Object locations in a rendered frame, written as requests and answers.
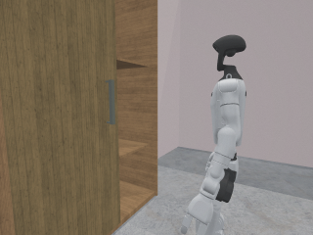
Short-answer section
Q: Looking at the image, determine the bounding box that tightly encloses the handle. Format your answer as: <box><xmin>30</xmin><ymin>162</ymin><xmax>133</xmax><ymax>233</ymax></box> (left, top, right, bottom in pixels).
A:
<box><xmin>105</xmin><ymin>79</ymin><xmax>115</xmax><ymax>125</ymax></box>

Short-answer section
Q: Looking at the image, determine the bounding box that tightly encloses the robot right hand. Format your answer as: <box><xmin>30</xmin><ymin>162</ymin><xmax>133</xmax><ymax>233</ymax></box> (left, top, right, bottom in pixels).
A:
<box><xmin>205</xmin><ymin>152</ymin><xmax>215</xmax><ymax>172</ymax></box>

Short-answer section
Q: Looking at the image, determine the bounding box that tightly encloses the robot left upper arm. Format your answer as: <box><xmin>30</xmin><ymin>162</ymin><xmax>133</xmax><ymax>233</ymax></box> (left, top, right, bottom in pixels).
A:
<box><xmin>217</xmin><ymin>78</ymin><xmax>241</xmax><ymax>144</ymax></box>

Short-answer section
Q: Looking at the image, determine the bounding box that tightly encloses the wardrobe door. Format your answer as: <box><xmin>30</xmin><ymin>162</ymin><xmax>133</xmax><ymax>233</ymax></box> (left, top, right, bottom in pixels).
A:
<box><xmin>0</xmin><ymin>0</ymin><xmax>121</xmax><ymax>235</ymax></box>
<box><xmin>0</xmin><ymin>88</ymin><xmax>16</xmax><ymax>235</ymax></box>

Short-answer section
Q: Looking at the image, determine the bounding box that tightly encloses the robot left forearm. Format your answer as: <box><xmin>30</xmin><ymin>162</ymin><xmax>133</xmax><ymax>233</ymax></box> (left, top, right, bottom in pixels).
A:
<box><xmin>200</xmin><ymin>127</ymin><xmax>237</xmax><ymax>200</ymax></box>

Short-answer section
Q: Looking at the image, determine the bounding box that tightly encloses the robot left hand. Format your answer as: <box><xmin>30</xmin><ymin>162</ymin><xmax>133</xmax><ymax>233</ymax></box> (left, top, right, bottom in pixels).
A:
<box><xmin>181</xmin><ymin>193</ymin><xmax>214</xmax><ymax>235</ymax></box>

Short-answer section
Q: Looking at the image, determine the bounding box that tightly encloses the humanoid robot head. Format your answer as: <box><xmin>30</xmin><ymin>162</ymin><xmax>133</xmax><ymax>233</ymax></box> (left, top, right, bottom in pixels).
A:
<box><xmin>212</xmin><ymin>34</ymin><xmax>246</xmax><ymax>81</ymax></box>

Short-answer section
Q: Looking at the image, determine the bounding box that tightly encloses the robot left thigh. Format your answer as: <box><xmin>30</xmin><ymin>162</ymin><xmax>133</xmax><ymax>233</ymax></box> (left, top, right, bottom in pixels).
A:
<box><xmin>195</xmin><ymin>171</ymin><xmax>234</xmax><ymax>235</ymax></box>

